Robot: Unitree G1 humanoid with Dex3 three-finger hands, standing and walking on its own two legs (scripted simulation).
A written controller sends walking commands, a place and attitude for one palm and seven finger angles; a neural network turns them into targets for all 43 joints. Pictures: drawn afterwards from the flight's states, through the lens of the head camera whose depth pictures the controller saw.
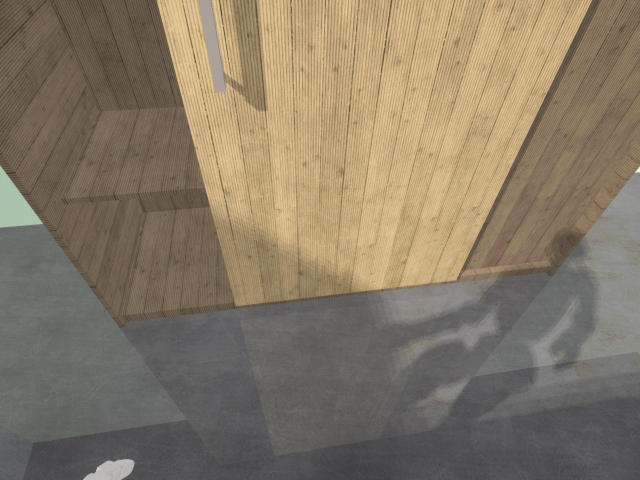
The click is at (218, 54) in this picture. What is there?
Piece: wardrobe's sliding door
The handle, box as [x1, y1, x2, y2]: [198, 0, 225, 92]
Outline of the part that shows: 198,0 215,92 225,91 225,84 211,0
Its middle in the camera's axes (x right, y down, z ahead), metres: -0.19 -0.41 +0.63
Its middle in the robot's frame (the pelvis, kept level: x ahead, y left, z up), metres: +0.77 +0.25 +0.28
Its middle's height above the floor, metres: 1.05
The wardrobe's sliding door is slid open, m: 0.39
